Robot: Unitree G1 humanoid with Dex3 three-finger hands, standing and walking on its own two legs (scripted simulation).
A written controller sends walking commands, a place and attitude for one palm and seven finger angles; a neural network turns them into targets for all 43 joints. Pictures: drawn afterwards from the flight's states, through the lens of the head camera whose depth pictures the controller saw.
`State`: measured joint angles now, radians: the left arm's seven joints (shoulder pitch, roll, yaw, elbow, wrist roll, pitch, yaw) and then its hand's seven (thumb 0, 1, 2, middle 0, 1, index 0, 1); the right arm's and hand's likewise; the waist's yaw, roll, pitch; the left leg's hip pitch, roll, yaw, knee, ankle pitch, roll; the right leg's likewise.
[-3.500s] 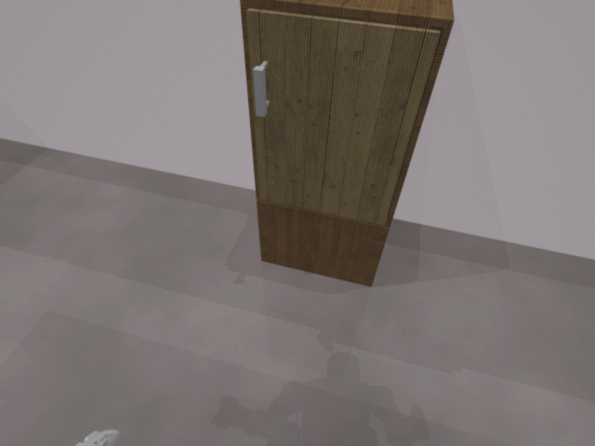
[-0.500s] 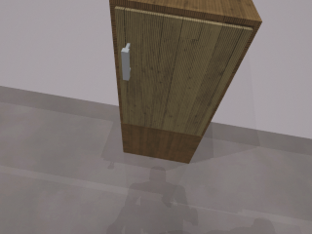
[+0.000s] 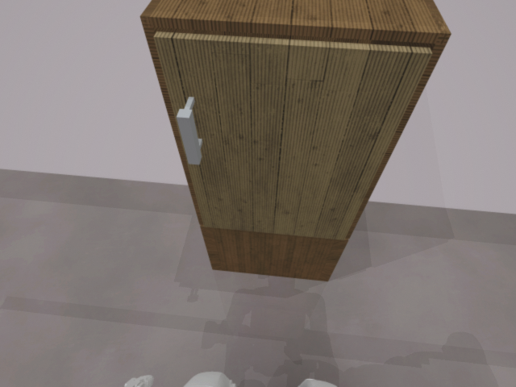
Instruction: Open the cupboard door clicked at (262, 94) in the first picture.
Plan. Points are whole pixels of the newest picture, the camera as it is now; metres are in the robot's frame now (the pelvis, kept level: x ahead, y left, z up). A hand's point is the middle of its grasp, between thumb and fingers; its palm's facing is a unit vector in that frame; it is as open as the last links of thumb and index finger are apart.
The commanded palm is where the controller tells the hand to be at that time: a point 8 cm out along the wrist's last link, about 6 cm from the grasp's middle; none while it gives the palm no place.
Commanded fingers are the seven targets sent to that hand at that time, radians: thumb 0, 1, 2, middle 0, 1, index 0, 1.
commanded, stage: come to a stop and stand still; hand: left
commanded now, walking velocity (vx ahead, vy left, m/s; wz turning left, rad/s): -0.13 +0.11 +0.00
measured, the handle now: (192, 131) +0.55 +0.15 +0.05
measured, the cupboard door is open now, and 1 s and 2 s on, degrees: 0 0 0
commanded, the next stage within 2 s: look again from close up in 0.88 s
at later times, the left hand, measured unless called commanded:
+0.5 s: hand out of the picture -0.02 +0.28 -0.16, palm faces +0.05 -0.96 -0.28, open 7.4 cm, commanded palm none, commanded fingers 0.00 0.90 0.90 -0.20 -0.30 -0.20 -0.30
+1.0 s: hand out of the picture -0.07 +0.27 -0.16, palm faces +0.01 -0.98 -0.20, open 7.4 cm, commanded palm none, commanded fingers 0.00 0.90 0.90 -0.20 -0.30 -0.20 -0.30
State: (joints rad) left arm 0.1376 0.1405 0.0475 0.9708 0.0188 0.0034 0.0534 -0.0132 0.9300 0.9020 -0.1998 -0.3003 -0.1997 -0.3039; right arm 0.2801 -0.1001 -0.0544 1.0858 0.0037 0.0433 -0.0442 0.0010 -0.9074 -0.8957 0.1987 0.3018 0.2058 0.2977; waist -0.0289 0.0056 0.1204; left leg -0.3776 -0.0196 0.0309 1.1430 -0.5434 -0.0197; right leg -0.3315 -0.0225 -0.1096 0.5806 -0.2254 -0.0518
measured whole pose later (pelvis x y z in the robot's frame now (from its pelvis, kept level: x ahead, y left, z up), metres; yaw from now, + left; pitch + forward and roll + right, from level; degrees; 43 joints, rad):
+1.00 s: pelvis -0.07 +0.10 +0.01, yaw -1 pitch -2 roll +1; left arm 0.33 0.14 0.00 1.05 0.02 0.01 0.02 0.00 0.91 0.90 -0.20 -0.30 -0.20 -0.30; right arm 0.35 -0.17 0.00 1.06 -0.01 0.00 -0.02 0.00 -0.91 -0.90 0.20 0.30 0.20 0.30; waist -0.02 0.01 -0.01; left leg -0.22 -0.07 0.09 0.41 -0.17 0.09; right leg -0.27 -0.01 0.02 0.48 -0.19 -0.01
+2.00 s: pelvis +0.00 +0.03 +0.01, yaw -1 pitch +0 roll +1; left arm 0.30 0.16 0.00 1.06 0.01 -0.02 0.05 0.01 0.92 0.90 -0.20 -0.30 -0.20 -0.30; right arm 0.28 -0.16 0.00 1.10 0.00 -0.01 -0.05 0.00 -0.91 -0.90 0.19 0.30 0.20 0.30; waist 0.00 0.00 0.01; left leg -0.16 0.03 0.06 0.45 -0.28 -0.01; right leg -0.17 0.09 -0.01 0.44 -0.26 -0.09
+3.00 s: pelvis -0.08 +0.10 +0.01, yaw -1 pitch -2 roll +0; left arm 0.41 0.12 -0.01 1.09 0.03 0.00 0.02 0.00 0.91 0.90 -0.20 -0.30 -0.20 -0.30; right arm 0.30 -0.16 0.00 1.04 -0.02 0.00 -0.02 0.00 -0.91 -0.90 0.20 0.30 0.20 0.30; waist 0.01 -0.01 -0.01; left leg -0.27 -0.05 0.07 0.48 -0.19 0.07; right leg -0.28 -0.01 0.00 0.50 -0.21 0.00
